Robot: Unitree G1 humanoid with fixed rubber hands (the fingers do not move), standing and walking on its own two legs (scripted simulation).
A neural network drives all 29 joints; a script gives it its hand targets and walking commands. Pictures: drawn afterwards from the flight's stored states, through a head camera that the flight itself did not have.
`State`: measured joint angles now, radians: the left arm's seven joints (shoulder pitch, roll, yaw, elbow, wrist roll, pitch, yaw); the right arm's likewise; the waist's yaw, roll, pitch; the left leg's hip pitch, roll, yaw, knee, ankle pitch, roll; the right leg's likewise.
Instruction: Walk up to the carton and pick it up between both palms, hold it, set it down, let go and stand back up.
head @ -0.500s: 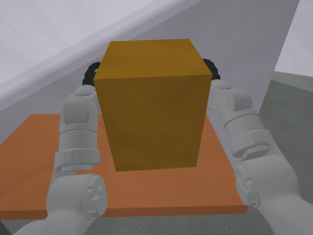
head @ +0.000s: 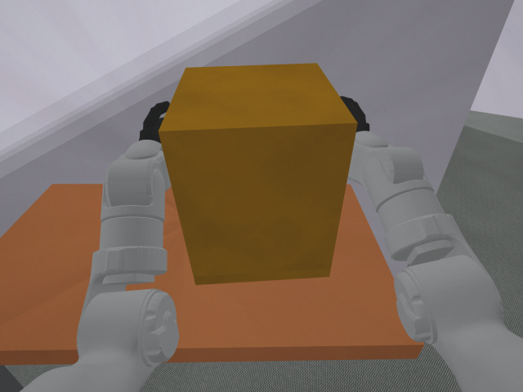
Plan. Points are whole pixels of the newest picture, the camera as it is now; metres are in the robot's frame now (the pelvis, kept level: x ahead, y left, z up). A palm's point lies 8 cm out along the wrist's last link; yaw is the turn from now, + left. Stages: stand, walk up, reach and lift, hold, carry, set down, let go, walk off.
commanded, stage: hold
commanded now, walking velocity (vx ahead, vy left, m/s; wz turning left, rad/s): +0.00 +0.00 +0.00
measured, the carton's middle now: (257, 172) +0.37 -0.01 +0.23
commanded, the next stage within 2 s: none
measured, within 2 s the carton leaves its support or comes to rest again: neither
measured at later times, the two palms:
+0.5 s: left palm (146, 150) +0.35 +0.14 +0.28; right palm (362, 146) +0.35 -0.15 +0.28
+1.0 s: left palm (156, 154) +0.37 +0.14 +0.27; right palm (358, 149) +0.37 -0.16 +0.27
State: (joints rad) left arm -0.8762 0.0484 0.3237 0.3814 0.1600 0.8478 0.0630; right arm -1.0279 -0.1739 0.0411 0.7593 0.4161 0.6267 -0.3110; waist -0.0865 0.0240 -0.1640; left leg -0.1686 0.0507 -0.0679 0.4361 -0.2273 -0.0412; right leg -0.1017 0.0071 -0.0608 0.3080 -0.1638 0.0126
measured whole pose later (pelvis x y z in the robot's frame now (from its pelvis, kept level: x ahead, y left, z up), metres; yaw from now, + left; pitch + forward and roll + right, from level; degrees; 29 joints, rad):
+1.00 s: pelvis +0.00 -0.01 +0.00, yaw +0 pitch -3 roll -2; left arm -0.86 0.05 0.36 0.41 0.15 0.83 0.04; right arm -1.00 -0.17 0.10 0.73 0.45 0.66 -0.35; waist -0.09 0.03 -0.17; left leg -0.13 0.06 -0.08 0.42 -0.23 -0.05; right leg -0.07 0.02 -0.07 0.30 -0.17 0.00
